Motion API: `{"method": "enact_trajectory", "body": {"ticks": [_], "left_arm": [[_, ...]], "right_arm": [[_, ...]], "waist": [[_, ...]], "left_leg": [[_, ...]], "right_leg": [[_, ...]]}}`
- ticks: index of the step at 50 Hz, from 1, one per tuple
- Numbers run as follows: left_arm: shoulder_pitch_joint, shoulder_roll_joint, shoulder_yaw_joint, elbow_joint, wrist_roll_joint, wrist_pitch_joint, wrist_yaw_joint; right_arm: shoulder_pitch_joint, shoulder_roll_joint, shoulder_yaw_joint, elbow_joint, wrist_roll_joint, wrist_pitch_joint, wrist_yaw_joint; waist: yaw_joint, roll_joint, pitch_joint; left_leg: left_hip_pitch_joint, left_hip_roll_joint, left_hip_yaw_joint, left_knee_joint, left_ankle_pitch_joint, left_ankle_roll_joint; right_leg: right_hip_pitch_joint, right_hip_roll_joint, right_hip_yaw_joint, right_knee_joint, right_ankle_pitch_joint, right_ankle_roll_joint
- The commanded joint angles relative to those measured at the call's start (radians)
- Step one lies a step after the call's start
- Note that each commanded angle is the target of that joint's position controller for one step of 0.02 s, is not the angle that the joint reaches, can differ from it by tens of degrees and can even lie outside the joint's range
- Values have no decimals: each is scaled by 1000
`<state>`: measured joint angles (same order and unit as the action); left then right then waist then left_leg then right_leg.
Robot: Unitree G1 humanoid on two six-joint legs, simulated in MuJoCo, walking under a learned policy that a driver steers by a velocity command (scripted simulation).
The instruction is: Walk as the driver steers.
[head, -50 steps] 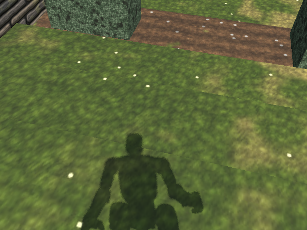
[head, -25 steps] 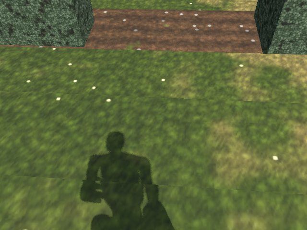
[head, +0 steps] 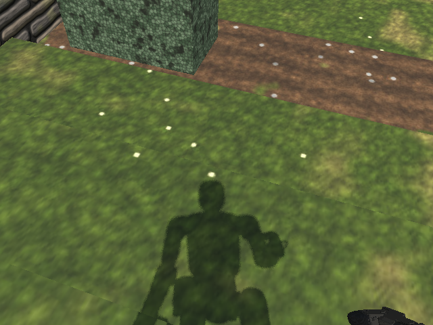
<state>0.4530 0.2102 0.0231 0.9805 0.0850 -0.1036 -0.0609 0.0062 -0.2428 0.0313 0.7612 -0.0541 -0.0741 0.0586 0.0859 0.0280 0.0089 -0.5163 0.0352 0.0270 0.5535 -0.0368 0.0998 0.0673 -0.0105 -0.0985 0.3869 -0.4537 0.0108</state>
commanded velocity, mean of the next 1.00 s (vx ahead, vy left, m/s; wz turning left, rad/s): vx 0.50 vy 0.00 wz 0.00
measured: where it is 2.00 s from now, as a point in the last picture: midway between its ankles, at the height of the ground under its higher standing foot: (254, 221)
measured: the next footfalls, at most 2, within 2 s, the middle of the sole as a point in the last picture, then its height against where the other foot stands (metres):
right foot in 0.48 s outside the picture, level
left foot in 0.92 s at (212, 288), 0.17 m lower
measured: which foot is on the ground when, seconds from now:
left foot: down 0.00-0.48, up 0.50-0.90, down 0.92-1.00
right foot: down 0.00-0.00, up 0.02-0.46, down 0.48-0.94, up 0.96-1.00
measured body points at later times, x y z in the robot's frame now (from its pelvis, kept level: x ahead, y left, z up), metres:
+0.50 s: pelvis +0.27 -0.01 -0.01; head +0.28 -0.01 +0.44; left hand +0.42 +0.22 -0.11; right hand +0.22 -0.23 -0.15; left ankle +0.15 +0.10 -0.71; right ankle +0.29 -0.10 -0.71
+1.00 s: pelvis +0.58 +0.01 -0.15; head +0.59 +0.02 +0.30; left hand +0.45 +0.22 -0.29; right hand +0.72 -0.22 -0.27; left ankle +0.64 +0.09 -0.89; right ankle +0.37 -0.12 -0.64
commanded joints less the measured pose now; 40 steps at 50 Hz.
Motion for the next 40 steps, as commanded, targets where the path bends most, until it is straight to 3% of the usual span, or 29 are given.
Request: {"method": "enact_trajectory", "body": {"ticks": [1, 2, 3, 4, 5, 6, 8, 11, 14, 16, 18, 21, 23, 24, 25, 26, 27, 28, 29, 30, 31, 32, 33, 34, 35, 36, 37, 38, 40], "left_arm": [[169, 55, 9, -37, 20, -16, -3], [100, 44, -4, -59, 7, -19, -29], [-120, 97, 20, -107, -27, -12, -32], [-170, 109, 27, -114, -34, -16, -2], [-136, 114, 26, -108, -13, -16, 23], [-126, 75, 14, -107, 1, -15, 36], [-118, 18, 2, -104, 10, 1, 43], [-174, 32, 2, -118, -15, 16, 29], [-278, 12, -3, -163, -8, 19, 9], [-160, 33, -2, -132, 13, 13, -14], [-219, 88, 15, -171, 12, -1, -11], [-277, 99, 24, -226, 4, -14, 22], [-137, 120, 47, -199, -4, -21, 30], [72, 154, 73, -125, -13, -34, 31], [284, 163, 85, -63, -4, -44, 45], [295, 210, 65, -72, 3, -49, 42], [278, 204, 62, -81, 27, -65, 18], [110, 164, 54, -92, 2, -77, 5], [-4, 76, 27, -101, -23, -64, 5], [-79, 15, -5, -122, -7, -49, 7], [-127, -22, -23, -132, 8, -38, 15], [-135, -20, -25, -123, 8, -28, 30], [-123, -15, -29, -118, -1, -33, 43], [-69, 13, -30, -99, 12, -39, 57], [12, -28, -43, -94, 5, -58, 92], [130, 3, -46, -61, -9, -64, 106], [145, 16, -44, -63, -28, -62, 107], [172, 65, -42, -48, -27, -50, 77], [146, 106, -46, -60, -19, -54, 20]], "right_arm": [[377, -210, -83, 56, 27, -29, -15], [601, -208, -84, 115, 14, -19, -25], [628, -193, -92, 157, -8, -33, -35], [473, -185, -97, 132, 5, -47, -42], [388, -131, -85, 123, 15, -46, -50], [351, -71, -68, 122, 21, -48, -54], [309, -11, -51, 115, 11, -54, -55], [330, -47, -68, 128, -9, -72, -42], [386, -63, -70, 152, -26, -59, 0], [399, -79, -73, 163, -59, -50, 16], [415, -69, -67, 166, -52, -51, 9], [471, -67, -66, 179, -46, -53, -22], [385, -118, -79, 146, -40, -51, -25], [333, -163, -94, 128, -33, -50, -9], [330, -169, -102, 124, -34, -53, 15], [471, 52, -55, 129, -53, -63, 44], [345, 42, -54, 38, 6, -76, 45], [250, -33, -73, 2, 6, -64, 24], [239, -67, -80, 10, -14, -47, -1], [287, -51, -70, 26, -37, -30, -9], [318, -13, -51, 42, -60, -19, -13], [313, 30, -39, 39, -75, -7, -15], [294, 35, -33, 28, -66, -10, -13], [321, 42, -21, 45, -79, -16, 5], [249, 18, -20, 33, -87, -34, 20], [134, -5, -24, 12, -75, -38, 27], [83, -10, -13, -6, -51, -35, 27], [53, 1, -13, -19, -39, -21, 24], [56, -47, -22, -41, -48, 11, 17]], "waist": [[-148, 119, -340], [-260, 157, -404], [-298, 67, -148], [-228, 56, -2], [-175, 52, -25], [-139, 48, -17], [-90, -1, -9], [-98, 4, 37], [-110, 19, 27], [-75, 46, 26], [-90, 20, 46], [-109, 45, 41], [-32, 19, 27], [65, -52, -12], [157, -167, -91], [43, -302, -215], [71, -205, -33], [9, -118, 103], [-52, 22, 68], [-90, 46, 39], [-130, 3, 55], [-137, -14, 38], [-133, -44, 30], [-128, -57, 29], [-56, 11, 24], [8, -36, 37], [38, 4, 18], [21, -47, 44], [-38, -58, 116]], "left_leg": [[934, 163, -261, 37, 146, 271], [1109, 331, -639, -194, -141, 328], [929, 278, -626, -305, -437, 198], [697, 266, -535, -332, -430, 163], [590, 248, -470, -357, -335, 174], [502, 237, -397, -382, -236, 175], [393, 220, -321, -445, -161, 163], [342, 184, -198, -481, -83, 158], [205, 119, -78, -437, 32, 147], [88, 123, -58, -351, 60, 150], [247, 170, -118, -276, 105, 161], [467, 217, -161, -152, 200, 145], [301, 171, -93, 12, 370, 108], [120, 90, -39, 247, 386, 91], [-41, -19, 1, 667, 134, 58], [-235, -167, -68, 1014, -636, 6], [-490, -187, -226, 1065, -607, 15], [-614, -93, -259, 1065, -482, -4], [-584, -27, -235, 1024, -353, -18], [-525, 3, -235, 932, -247, -35], [-445, 38, -218, 821, -168, -44], [-351, 56, -159, 712, -82, -52], [-229, 51, -86, 614, -1, -66], [-127, 41, -51, 648, 150, -63], [-243, 77, -96, 405, 489, -81], [-344, 72, -70, 326, 530, -94], [-224, 65, -31, 87, 647, -93], [18, 21, 38, 72, 601, -94], [174, 25, 31, 148, 511, -105]], "right_leg": [[-501, -20, -4, 464, 528, -48], [-732, 86, 67, 673, -119, -41], [-896, 29, 176, 777, -93, -92], [-885, -34, 182, 785, 1, -105], [-787, -77, 191, 759, 42, -119], [-724, -111, 191, 731, 90, -126], [-637, -125, 186, 684, 117, -107], [-670, -117, 147, 554, 252, -59], [-542, -76, 86, 419, 454, -24], [-419, -51, 92, 594, 559, -23], [-574, -63, 118, 571, 470, -34], [-653, -60, 100, 515, 243, -49], [-348, 1, 24, 460, 216, -66], [-71, 63, -37, 410, 270, -81], [136, 27, 37, 300, 308, -167], [269, -202, 441, 228, 763, -417], [117, -343, 760, 61, 729, -501], [-31, -413, 794, 63, 492, -497], [-157, -375, 713, 93, 352, -449], [-296, -321, 605, 112, 355, -423], [-434, -272, 517, 99, 367, -376], [-519, -186, 390, 87, 267, -333], [-633, -132, 309, 76, 233, -315], [-718, -91, 268, 147, 207, -301], [-567, -23, 203, 231, 119, -241], [-453, -48, 247, 290, 69, -224], [-507, -2, 176, 340, 3, -194], [-688, -4, 181, 287, -48, -199], [-794, -83, 299, 266, -135, -254]]}}
Keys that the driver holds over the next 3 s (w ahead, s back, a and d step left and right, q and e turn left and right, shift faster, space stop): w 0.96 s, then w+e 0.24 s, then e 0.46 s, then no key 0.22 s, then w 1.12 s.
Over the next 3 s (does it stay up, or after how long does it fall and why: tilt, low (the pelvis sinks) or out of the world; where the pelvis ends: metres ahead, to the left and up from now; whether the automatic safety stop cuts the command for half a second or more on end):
stays up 1.42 -0.24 -0.33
